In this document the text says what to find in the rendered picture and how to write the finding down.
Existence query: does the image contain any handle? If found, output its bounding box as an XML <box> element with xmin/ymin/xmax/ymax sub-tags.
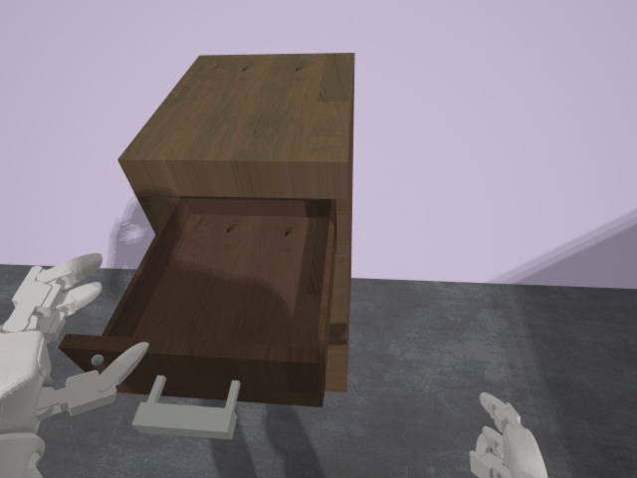
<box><xmin>132</xmin><ymin>375</ymin><xmax>241</xmax><ymax>440</ymax></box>

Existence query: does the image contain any drawer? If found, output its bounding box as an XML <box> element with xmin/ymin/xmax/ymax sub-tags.
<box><xmin>58</xmin><ymin>196</ymin><xmax>336</xmax><ymax>407</ymax></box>

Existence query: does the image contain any cabinet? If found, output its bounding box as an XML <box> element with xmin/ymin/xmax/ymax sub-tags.
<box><xmin>118</xmin><ymin>53</ymin><xmax>354</xmax><ymax>392</ymax></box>

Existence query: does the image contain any left robot hand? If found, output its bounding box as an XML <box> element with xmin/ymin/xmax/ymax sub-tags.
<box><xmin>0</xmin><ymin>253</ymin><xmax>149</xmax><ymax>435</ymax></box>

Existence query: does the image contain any right robot hand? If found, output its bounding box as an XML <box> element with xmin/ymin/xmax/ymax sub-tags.
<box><xmin>470</xmin><ymin>392</ymin><xmax>547</xmax><ymax>478</ymax></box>

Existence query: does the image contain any left robot forearm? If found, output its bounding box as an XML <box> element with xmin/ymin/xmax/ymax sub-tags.
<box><xmin>0</xmin><ymin>433</ymin><xmax>45</xmax><ymax>478</ymax></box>

